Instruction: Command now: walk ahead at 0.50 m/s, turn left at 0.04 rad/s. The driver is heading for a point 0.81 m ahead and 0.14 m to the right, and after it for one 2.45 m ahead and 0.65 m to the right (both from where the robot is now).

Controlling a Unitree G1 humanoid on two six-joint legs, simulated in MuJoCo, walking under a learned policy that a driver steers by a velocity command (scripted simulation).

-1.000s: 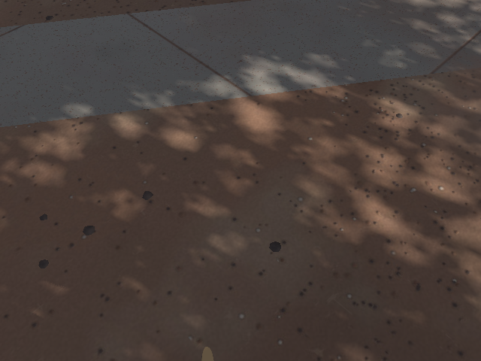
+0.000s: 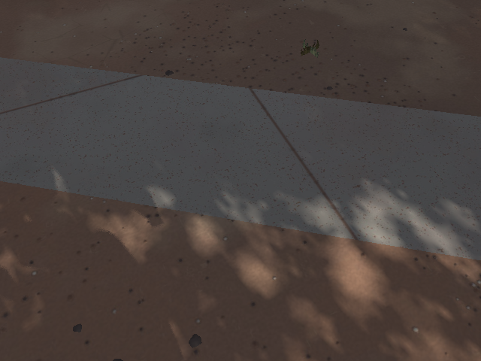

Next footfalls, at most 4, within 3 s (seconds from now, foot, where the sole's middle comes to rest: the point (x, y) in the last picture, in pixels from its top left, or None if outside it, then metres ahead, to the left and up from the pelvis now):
0.12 left None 0.22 0.11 -0.78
0.68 right None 0.46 -0.12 -0.78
1.24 left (303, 257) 0.80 -0.09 -0.78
1.82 right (364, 262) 0.79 -0.28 -0.78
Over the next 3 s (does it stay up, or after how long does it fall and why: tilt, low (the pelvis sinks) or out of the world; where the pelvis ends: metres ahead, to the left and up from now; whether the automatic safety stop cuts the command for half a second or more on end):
stays up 0.86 -0.21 -0.01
